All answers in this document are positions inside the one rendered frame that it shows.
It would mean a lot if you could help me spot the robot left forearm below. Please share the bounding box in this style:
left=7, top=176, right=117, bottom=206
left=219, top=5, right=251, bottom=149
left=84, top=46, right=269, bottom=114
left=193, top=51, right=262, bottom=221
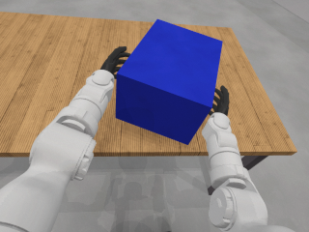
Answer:
left=29, top=70, right=115, bottom=165

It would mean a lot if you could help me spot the robot right hand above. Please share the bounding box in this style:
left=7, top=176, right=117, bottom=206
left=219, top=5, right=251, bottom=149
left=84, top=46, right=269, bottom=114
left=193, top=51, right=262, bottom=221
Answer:
left=209, top=85, right=230, bottom=116

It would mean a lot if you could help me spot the table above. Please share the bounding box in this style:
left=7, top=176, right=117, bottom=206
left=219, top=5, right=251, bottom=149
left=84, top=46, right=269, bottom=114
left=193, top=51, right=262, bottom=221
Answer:
left=0, top=12, right=297, bottom=195

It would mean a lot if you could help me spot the carton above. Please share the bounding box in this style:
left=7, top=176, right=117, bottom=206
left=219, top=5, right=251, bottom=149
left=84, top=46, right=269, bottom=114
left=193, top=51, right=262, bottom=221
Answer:
left=115, top=19, right=223, bottom=145

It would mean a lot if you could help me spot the robot right upper arm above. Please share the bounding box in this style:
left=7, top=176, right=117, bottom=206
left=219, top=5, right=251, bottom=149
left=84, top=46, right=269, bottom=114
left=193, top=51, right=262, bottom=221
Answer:
left=208, top=186, right=295, bottom=232

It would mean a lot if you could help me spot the robot left hand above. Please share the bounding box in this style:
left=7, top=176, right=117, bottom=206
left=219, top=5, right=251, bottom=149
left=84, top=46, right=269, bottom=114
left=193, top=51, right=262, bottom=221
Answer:
left=100, top=46, right=130, bottom=79

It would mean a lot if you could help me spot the robot left upper arm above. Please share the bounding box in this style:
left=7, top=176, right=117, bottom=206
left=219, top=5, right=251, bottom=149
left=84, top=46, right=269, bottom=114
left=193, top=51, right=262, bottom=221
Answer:
left=0, top=122, right=97, bottom=232

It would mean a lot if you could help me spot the robot right forearm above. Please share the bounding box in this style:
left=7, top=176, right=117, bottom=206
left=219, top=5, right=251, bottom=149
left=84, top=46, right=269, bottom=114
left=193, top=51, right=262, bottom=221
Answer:
left=202, top=112, right=268, bottom=219

